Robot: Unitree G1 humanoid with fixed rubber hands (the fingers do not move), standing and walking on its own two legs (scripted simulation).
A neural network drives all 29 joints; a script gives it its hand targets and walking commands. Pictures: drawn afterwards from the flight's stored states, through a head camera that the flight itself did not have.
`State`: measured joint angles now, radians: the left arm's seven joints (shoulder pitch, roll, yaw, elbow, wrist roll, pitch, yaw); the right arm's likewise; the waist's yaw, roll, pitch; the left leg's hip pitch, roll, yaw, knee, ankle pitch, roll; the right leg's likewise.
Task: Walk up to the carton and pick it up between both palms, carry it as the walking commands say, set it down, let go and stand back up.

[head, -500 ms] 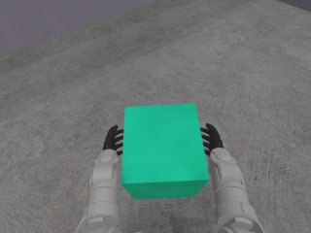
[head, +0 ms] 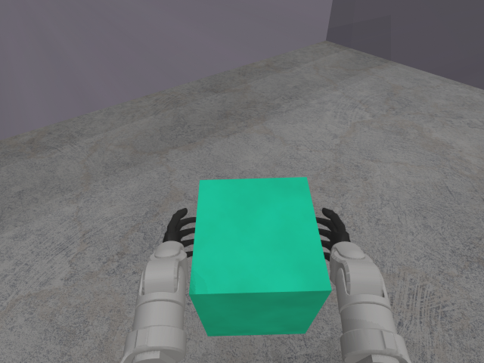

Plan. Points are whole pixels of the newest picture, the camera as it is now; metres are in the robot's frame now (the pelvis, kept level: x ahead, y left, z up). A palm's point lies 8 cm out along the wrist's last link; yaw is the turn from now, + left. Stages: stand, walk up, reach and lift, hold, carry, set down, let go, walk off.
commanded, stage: reach and lift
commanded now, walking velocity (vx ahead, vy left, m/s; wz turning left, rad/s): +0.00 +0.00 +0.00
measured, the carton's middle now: (254, 260) +0.32 +0.01 -0.02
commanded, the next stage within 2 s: hold in 1.04 s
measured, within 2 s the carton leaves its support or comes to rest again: neither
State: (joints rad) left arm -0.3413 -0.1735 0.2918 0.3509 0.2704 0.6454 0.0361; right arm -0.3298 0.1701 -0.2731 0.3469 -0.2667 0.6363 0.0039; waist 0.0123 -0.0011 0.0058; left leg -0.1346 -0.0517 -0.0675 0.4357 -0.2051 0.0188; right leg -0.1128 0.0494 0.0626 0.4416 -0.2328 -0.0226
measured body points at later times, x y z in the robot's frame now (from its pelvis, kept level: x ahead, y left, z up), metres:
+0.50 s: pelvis -0.01 +0.00 +0.00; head -0.05 +0.00 +0.45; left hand +0.31 +0.15 +0.05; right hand +0.31 -0.14 +0.05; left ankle +0.03 +0.11 -0.74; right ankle +0.01 -0.11 -0.74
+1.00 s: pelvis +0.00 +0.00 +0.00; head -0.04 +0.01 +0.45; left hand +0.31 +0.15 +0.04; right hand +0.30 -0.14 +0.05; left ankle +0.03 +0.11 -0.74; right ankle +0.01 -0.11 -0.74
